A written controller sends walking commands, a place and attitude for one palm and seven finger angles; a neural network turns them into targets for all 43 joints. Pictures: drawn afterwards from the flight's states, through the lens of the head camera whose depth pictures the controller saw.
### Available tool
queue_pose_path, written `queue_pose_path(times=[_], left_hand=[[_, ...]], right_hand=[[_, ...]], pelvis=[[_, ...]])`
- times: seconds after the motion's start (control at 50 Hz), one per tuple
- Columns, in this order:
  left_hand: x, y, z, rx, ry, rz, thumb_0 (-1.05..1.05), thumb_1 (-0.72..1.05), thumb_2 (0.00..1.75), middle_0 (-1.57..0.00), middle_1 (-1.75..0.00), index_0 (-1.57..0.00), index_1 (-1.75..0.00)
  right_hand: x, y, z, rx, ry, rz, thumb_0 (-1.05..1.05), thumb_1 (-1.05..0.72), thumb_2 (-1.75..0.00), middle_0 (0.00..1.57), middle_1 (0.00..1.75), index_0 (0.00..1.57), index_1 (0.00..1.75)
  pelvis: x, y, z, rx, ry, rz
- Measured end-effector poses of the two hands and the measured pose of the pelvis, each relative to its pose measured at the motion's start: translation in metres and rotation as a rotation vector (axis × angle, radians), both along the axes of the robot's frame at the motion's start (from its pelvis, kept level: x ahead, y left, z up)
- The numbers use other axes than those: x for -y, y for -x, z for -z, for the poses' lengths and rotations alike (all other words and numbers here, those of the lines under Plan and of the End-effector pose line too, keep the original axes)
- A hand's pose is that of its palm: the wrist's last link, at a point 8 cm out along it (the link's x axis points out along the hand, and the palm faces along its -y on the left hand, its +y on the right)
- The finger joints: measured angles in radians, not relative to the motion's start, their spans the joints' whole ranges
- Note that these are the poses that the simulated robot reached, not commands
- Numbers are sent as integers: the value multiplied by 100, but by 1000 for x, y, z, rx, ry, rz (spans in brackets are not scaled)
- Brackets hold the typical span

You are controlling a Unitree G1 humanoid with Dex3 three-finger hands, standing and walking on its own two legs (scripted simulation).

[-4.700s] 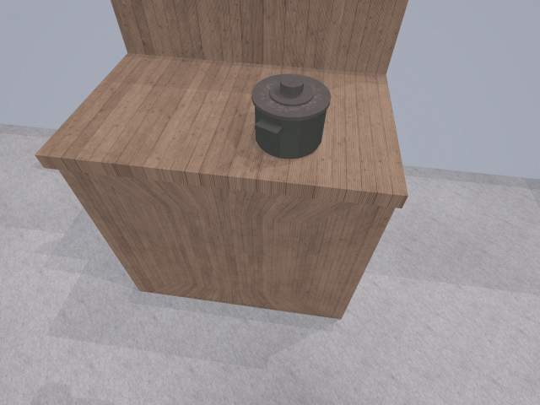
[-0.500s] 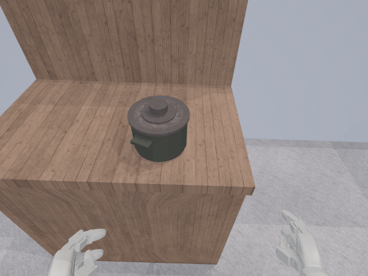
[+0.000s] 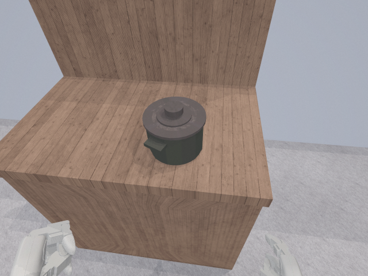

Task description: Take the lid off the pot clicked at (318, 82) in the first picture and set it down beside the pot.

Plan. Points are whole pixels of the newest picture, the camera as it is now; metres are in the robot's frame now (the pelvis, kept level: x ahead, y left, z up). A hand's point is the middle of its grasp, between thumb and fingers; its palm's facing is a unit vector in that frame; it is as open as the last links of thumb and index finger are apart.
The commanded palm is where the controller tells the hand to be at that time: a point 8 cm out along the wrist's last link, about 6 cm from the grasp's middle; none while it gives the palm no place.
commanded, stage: raise the hand higher, near the body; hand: left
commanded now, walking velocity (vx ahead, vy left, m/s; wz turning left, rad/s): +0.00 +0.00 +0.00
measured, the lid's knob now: (173, 109) +0.48 +0.09 +0.12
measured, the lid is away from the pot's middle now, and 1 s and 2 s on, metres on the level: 0.00 0.00 0.00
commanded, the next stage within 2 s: reach forward and open the fingers in 0.68 s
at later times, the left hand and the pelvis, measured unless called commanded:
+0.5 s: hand (64, 225) +0.17 +0.23 +0.10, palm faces +0.32 -0.86 -0.41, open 3.1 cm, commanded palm +0.12 +0.27 +0.13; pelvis +0.01 +0.00 +0.00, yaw -1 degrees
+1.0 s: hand (42, 203) +0.19 +0.27 +0.13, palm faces +0.15 -0.16 -0.98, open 2.9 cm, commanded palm +0.16 +0.27 +0.18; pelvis +0.00 +0.01 +0.00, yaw -2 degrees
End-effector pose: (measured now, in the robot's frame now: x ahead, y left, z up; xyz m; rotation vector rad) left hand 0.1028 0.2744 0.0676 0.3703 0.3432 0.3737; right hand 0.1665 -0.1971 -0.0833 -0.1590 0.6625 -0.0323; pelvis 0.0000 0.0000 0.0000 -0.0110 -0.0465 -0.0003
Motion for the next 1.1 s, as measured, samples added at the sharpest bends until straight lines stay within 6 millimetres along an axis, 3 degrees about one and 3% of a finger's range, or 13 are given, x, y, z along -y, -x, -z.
queue_pose_path(times=[0.12, 0.26, 0.5, 0.64, 0.8, 0.9, 0.96, 1.02, 1.1], left_hand=[[2, -7, -15, 38, -39, 45, 2, 90, 90, -129, -149, -129, -150], [3, -15, -30, 121, -58, 70, 2, 90, 90, -130, -150, -130, -150], [2, -28, -58, 253, -90, 89, 2, 90, 90, -130, -150, -130, -150], [-2, -32, -74, 305, -120, 91, 2, 90, 90, -130, -150, -130, -150], [-3, -39, -94, 379, -160, 108, 2, 90, 90, -130, -150, -130, -150], [-1, -49, -107, 186, -686, 174, 1, 87, 92, -130, -146, -129, -147], [-2, -54, -113, 68, -917, 216, 1, 81, 95, -128, -141, -128, -142], [-3, -59, -115, -28, -1037, 269, 1, 74, 100, -126, -133, -126, -134], [-4, -65, -116, -119, -1070, 348, 1, 63, 107, -123, -121, -123, -122]], right_hand=[[19, 2, -2, 9, 31, 53, 1, -91, -90, 21, 30, 20, 30], [31, -15, -18, 82, 66, 65, 1, -91, -90, 21, 30, 20, 30], [8, -37, -30, 141, 34, 5, 1, -91, -90, 20, 30, 20, 30], [-3, -32, -22, 100, 15, -21, 1, -91, -90, 21, 30, 20, 30], [-1, -22, -16, 63, 19, -14, 1, -91, -90, 21, 30, 20, 30], [7, -22, -9, -20, 42, -54, 1, -91, -90, 21, 30, 20, 30], [15, -25, -6, -57, 33, -45, 1, -91, -90, 21, 30, 20, 30], [21, -29, -5, -69, 24, -25, 1, -91, -90, 21, 30, 20, 30], [26, -34, -9, -50, 20, -6, 1, -91, -90, 21, 30, 20, 30]], pelvis=[[-1, -2, 0, -1, -2, 11], [-1, -3, -1, 4, -1, 14], [-3, -5, -1, 12, 2, 14], [-5, -6, -2, 13, 2, 12], [-7, -6, -2, 17, 1, 16], [-8, -1, 0, -23, -3, 32], [-8, 3, 0, -37, -4, 42], [-8, 5, 0, -39, -6, 42], [-7, 7, -2, -33, -6, 28]])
